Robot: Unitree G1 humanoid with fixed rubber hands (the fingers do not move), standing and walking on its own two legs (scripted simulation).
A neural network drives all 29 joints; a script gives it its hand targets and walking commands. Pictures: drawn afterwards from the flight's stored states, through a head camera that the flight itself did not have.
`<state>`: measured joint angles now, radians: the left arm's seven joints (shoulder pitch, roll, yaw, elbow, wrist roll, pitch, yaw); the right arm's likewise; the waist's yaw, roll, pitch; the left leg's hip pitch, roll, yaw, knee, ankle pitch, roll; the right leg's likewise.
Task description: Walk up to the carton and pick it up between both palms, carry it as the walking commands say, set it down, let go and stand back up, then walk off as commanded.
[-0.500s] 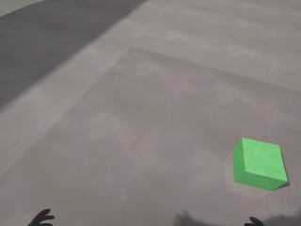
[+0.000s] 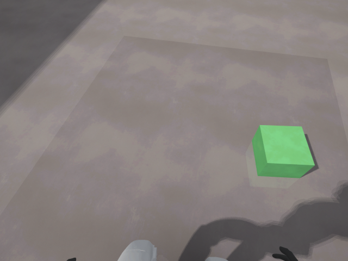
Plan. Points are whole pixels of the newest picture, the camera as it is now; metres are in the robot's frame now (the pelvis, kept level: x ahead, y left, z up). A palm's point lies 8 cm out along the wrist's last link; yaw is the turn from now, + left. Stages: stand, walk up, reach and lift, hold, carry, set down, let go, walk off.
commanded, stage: walk up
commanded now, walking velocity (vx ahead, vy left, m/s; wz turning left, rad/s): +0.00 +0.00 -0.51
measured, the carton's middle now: (279, 151) +0.77 -0.56 -0.68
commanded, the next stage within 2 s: none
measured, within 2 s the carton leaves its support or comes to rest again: neither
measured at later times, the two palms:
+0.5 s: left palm (138, 166) +0.36 +0.14 -0.11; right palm out of the picture -0.07 -0.30 -0.09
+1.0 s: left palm (159, 161) +0.39 +0.09 -0.14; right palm out of the picture +0.35 -0.44 -0.09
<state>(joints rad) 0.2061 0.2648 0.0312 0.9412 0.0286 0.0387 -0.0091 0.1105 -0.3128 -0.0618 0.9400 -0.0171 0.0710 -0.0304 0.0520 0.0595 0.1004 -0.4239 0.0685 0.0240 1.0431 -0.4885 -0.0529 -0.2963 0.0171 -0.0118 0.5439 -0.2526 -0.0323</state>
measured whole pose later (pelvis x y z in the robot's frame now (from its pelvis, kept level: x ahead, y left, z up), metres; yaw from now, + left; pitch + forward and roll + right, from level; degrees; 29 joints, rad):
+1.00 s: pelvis +0.30 -0.15 +0.00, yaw -25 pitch -1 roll -2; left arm 0.38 0.25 0.03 0.95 0.02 -0.02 -0.01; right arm 0.08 -0.24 -0.02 0.84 -0.02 -0.02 0.00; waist 0.06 0.00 0.03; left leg -0.35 0.07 0.10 0.53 -0.20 -0.06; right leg -0.12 0.06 0.03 0.46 -0.32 -0.02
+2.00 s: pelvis +0.34 -0.28 +0.01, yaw -31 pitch -3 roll +0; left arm 0.21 0.18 0.04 1.10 0.01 0.01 0.02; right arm 0.33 -0.16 -0.01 1.10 -0.01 0.01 -0.03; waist 0.00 -0.01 0.04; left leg -0.09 0.02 0.04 0.39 -0.26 -0.01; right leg -0.21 0.01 -0.11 0.37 -0.12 -0.05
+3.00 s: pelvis +0.37 -0.50 +0.01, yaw -8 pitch +0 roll -3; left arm 0.29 0.24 0.04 1.00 0.02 0.06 0.01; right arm 0.19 -0.23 -0.04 0.85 -0.02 0.01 -0.03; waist 0.03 -0.02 0.09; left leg -0.20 0.03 0.08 0.51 -0.30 0.06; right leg -0.39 -0.01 -0.05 0.98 -0.40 0.06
